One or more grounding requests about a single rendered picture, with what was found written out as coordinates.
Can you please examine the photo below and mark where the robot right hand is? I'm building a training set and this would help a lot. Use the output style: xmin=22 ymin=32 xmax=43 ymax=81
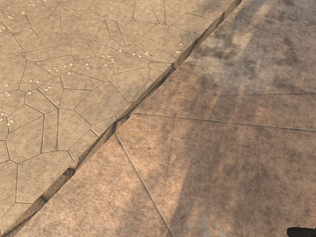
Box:
xmin=286 ymin=227 xmax=316 ymax=237

